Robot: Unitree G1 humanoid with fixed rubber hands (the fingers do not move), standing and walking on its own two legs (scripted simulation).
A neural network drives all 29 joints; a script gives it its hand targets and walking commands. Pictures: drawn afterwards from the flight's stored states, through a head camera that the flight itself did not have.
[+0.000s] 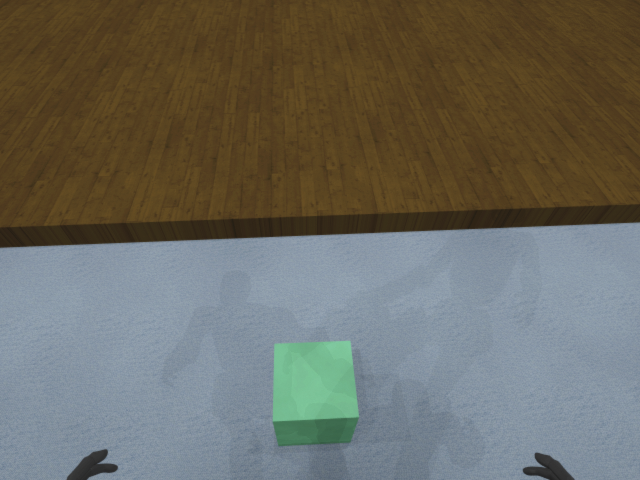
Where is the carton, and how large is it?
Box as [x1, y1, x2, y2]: [273, 341, 358, 445]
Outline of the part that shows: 350,341 274,344 273,424 278,445 350,441 358,418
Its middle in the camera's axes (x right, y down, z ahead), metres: -0.01 +0.45 +1.10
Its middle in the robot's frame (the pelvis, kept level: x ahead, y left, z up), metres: +0.43 +0.01 -0.66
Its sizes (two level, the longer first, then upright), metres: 0.210 0.200 0.250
